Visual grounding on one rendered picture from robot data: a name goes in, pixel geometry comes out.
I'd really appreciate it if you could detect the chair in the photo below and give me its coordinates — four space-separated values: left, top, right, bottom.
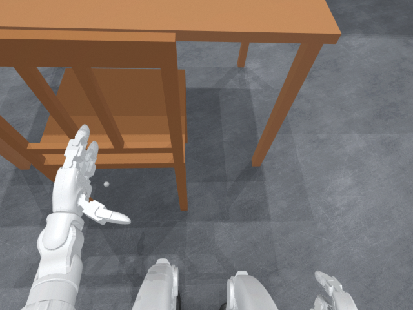
0 29 188 211

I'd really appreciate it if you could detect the right robot hand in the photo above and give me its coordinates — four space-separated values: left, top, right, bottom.
310 271 358 310

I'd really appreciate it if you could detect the robot thigh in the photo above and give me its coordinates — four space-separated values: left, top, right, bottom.
132 263 178 310
227 275 278 310

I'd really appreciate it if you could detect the robot left thigh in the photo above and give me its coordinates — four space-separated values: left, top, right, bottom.
132 263 178 310

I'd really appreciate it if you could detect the left robot forearm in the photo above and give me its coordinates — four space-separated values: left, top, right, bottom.
21 211 84 310

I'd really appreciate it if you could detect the left robot hand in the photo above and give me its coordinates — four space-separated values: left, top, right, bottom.
52 124 131 225

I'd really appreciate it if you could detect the table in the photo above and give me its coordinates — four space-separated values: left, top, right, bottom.
0 0 341 170

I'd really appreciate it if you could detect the robot right thigh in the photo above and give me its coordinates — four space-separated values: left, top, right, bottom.
227 275 278 310

